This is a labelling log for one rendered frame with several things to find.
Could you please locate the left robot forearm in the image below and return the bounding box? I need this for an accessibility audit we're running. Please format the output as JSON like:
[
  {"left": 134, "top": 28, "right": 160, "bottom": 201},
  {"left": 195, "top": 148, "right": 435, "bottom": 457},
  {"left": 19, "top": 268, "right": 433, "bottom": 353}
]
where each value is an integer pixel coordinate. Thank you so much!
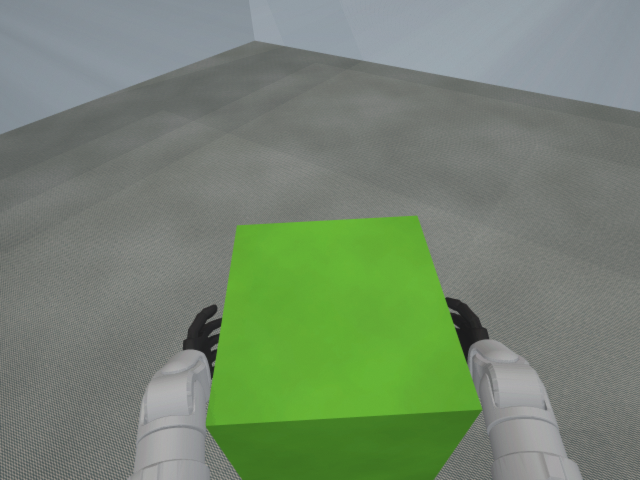
[{"left": 127, "top": 349, "right": 211, "bottom": 480}]

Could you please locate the carton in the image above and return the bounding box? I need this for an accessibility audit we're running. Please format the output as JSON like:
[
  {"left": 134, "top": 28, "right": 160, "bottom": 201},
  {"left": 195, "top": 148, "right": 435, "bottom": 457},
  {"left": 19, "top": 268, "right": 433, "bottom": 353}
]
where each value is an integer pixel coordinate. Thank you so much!
[{"left": 206, "top": 216, "right": 482, "bottom": 480}]

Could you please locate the robot right hand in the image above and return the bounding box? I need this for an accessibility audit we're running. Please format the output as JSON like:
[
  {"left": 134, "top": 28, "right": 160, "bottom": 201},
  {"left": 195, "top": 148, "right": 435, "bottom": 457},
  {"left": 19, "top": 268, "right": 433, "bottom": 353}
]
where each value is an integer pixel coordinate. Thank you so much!
[{"left": 445, "top": 297, "right": 489, "bottom": 365}]

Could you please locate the robot left hand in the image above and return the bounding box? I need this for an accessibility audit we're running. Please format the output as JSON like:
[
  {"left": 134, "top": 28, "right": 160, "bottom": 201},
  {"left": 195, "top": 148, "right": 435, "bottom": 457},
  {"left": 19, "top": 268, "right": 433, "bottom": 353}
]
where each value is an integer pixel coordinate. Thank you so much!
[{"left": 183, "top": 304, "right": 222, "bottom": 379}]

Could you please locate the right robot forearm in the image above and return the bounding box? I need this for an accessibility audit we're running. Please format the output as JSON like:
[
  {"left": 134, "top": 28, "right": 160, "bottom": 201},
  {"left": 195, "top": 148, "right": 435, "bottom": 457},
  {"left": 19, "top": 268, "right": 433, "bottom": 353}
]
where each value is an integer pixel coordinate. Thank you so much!
[{"left": 467, "top": 339, "right": 583, "bottom": 480}]

